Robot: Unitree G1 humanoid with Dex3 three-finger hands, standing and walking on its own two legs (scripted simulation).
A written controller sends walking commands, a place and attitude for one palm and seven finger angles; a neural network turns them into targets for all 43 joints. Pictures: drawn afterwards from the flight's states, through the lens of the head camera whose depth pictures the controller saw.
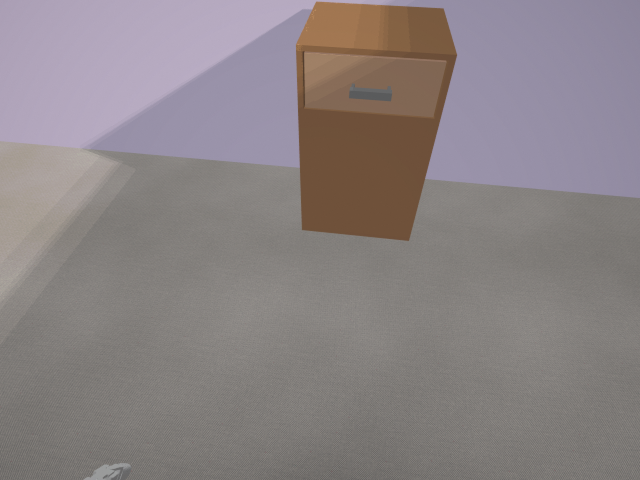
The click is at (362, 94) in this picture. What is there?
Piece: drawer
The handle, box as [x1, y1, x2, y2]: [349, 84, 391, 100]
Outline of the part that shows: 350,87 349,97 352,98 390,100 391,97 390,86 388,86 386,90 355,87 354,84 352,84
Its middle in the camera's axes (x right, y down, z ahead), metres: +0.16 -0.47 +1.22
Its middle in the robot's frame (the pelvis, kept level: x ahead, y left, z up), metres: +1.22 -0.09 -0.08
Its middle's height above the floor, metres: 0.69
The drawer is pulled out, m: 0.00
